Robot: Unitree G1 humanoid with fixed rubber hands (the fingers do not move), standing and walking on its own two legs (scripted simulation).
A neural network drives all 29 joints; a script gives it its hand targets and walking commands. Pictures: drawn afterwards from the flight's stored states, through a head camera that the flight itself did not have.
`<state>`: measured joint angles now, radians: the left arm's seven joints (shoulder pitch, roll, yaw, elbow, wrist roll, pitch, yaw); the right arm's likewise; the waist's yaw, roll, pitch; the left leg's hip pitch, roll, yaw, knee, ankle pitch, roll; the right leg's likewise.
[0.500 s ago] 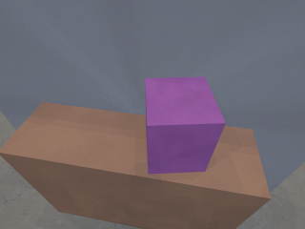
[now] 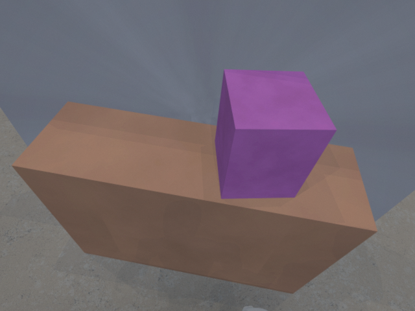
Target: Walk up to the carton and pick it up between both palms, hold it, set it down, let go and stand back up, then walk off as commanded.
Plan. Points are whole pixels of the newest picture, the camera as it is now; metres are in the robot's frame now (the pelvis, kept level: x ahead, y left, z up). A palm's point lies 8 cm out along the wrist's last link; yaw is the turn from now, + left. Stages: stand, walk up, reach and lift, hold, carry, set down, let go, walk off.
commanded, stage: walk off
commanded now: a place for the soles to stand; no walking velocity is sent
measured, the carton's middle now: (261, 136) +0.54 -0.06 +0.02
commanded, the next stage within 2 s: none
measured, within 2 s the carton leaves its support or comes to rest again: neither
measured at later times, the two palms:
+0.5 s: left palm out of the picture -0.08 +0.29 -0.13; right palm out of the picture +0.03 -0.32 -0.08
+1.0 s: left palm out of the picture -0.20 +0.24 -0.07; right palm out of the picture -0.18 -0.40 -0.14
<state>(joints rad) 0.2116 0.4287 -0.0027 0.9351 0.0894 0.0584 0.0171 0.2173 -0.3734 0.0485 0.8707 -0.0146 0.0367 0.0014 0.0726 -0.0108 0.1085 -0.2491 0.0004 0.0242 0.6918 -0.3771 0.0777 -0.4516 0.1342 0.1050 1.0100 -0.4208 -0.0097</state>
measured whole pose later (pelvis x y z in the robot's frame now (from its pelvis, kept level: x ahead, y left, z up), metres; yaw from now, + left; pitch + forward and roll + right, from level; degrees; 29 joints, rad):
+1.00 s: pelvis -0.24 -0.09 +0.00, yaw +0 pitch -2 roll +2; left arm 0.23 0.41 0.00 0.86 0.09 0.03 0.01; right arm 0.27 -0.47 0.05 0.85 -0.01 0.07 -0.02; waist 0.07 0.07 0.16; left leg -0.41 -0.15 -0.12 1.14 -0.43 0.07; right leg -0.42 0.03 0.10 0.64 -0.18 -0.02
